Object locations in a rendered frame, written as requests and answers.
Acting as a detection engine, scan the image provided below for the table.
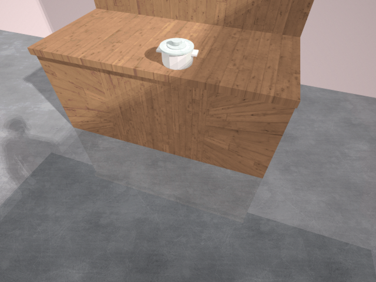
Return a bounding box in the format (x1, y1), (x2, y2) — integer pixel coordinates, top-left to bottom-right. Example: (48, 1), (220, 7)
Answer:
(27, 0), (314, 178)

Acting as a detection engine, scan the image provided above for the pot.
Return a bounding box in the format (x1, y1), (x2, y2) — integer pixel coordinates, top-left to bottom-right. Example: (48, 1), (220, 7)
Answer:
(156, 46), (199, 70)

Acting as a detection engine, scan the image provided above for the lid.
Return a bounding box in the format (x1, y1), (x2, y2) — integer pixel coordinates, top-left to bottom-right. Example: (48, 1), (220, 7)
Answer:
(159, 38), (194, 56)

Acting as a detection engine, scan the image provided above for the knob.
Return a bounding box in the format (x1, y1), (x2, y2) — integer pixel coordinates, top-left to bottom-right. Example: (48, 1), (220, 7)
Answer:
(172, 38), (182, 45)

